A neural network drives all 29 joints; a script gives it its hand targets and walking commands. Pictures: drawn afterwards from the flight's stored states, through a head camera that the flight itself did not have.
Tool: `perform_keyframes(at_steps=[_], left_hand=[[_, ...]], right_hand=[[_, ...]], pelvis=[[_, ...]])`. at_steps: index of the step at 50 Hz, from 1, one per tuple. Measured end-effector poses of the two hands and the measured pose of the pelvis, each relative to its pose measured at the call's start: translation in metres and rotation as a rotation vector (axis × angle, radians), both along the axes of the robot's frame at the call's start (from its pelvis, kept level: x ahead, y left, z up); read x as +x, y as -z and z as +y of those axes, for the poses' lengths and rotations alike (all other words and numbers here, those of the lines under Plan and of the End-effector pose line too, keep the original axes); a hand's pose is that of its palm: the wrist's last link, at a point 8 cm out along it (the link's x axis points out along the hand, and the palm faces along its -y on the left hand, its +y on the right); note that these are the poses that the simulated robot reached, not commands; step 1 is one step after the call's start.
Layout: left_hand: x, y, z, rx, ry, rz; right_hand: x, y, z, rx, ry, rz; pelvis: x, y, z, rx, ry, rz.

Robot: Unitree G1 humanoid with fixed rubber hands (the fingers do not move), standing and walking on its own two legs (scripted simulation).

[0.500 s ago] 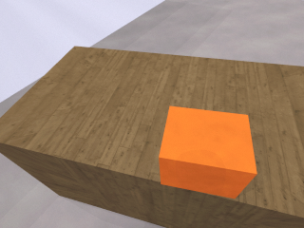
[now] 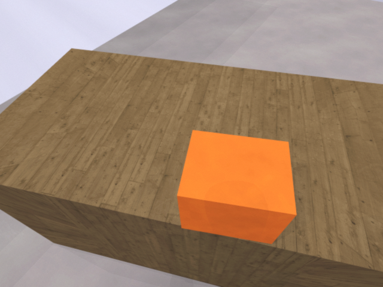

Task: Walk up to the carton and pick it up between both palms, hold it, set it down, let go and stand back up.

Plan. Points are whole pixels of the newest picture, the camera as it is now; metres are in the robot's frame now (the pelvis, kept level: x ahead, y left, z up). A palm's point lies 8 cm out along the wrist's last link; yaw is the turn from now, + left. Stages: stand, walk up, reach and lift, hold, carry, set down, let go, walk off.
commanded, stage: walk up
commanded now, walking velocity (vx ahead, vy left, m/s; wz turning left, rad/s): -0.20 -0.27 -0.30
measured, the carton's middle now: (232, 187) +0.32 -0.08 +0.00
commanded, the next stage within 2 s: none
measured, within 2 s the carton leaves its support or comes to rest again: neither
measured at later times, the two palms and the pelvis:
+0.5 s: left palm out of the picture -0.01 +0.10 -0.09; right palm out of the picture -0.09 -0.38 -0.15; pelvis -0.06 -0.14 +0.01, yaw -9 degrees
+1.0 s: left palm out of the picture -0.14 +0.18 -0.11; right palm out of the picture -0.05 -0.32 -0.13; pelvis -0.11 -0.07 +0.01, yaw -9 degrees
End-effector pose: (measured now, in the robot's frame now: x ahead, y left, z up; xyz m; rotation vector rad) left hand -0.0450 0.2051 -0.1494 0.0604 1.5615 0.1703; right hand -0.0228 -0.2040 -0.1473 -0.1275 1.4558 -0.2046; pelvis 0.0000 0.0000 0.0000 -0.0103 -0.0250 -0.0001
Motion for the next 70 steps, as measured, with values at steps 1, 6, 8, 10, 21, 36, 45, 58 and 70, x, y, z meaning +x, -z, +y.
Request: perform_keyframes(at_steps=[1, 6, 8, 10, 21, 36, 45, 58, 70], left_hand=[[0.002, 0.001, 0.004, 0.005, 0.022, 0.01], [0.042, 0.007, 0.012, 0.037, 0.072, -0.105], [0.061, 0.006, 0.004, 0.044, 0.062, -0.209], [0.068, 0.003, -0.009, 0.053, 0.071, -0.263], [0.047, -0.042, -0.093, 0.15, 0.213, -0.297], [-0.039, -0.057, -0.105, 0.209, 0.191, -0.156], [-0.076, -0.048, -0.075, 0.172, 0.149, -0.169], [-0.085, 0.004, 0.083, 0.146, 0.141, -0.079], [0.009, -0.006, 0.106, -0.035, 0.181, -0.163]], right_hand=[[-0.007, -0.004, -0.012, -0.043, 0.024, 0.0], [-0.057, -0.031, -0.089, -0.216, 0.061, 0.073], [-0.067, -0.034, -0.115, -0.234, 0.032, 0.103], [-0.063, -0.029, -0.138, -0.234, 0.036, 0.07], [-0.051, 0.012, -0.173, 0.021, 0.13, -0.111], [-0.066, 0.004, -0.192, 0.056, 0.094, -0.066], [-0.038, -0.007, -0.158, 0.022, 0.012, -0.164], [-0.059, -0.025, -0.047, -0.097, 0.045, -0.26], [-0.168, -0.074, 0.055, -0.122, 0.184, 0.089]], pelvis=[[-0.005, 0.0, -0.004, -0.012, 0.013, 0.0], [-0.025, 0.001, -0.032, -0.041, 0.018, 0.016], [-0.034, 0.004, -0.042, -0.027, 0.023, 0.032], [-0.04, 0.007, -0.053, -0.008, 0.074, 0.042], [-0.054, -0.002, -0.128, 0.096, 0.161, 0.037], [-0.079, -0.013, -0.146, 0.103, 0.157, 0.029], [-0.104, -0.013, -0.107, 0.093, 0.147, 0.016], [-0.107, 0.01, 0.012, 0.015, 0.156, 0.022], [-0.074, -0.027, 0.071, -0.102, 0.142, 0.005]])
